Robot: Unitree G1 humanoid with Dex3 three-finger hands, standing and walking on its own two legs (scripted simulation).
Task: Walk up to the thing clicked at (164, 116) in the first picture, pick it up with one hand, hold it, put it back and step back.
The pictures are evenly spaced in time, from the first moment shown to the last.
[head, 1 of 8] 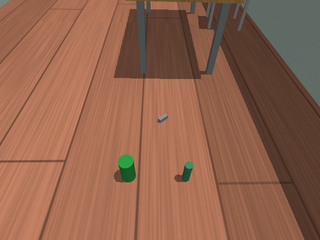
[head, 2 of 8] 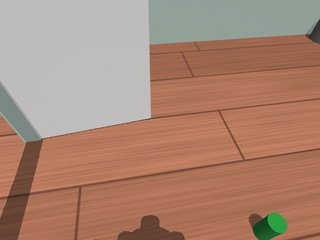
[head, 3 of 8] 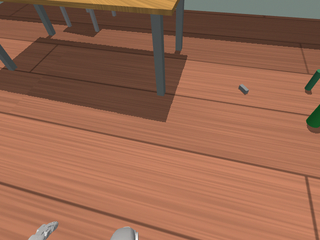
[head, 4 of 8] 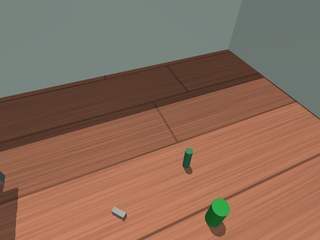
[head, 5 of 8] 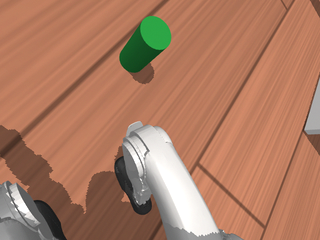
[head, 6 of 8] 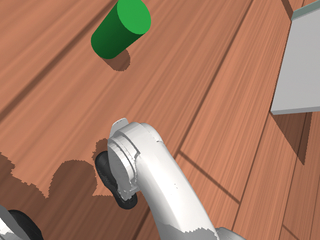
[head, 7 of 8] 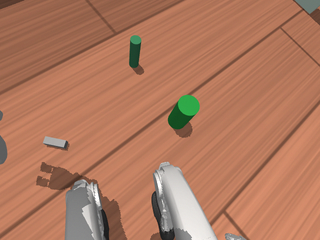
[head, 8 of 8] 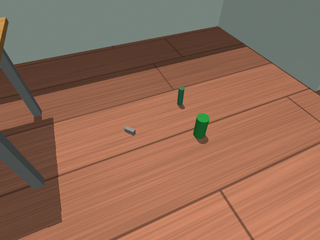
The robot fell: no
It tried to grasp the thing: yes
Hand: left
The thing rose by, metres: 0.00
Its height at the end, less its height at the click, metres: +0.00
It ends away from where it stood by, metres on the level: 0.00
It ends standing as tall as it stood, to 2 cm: yes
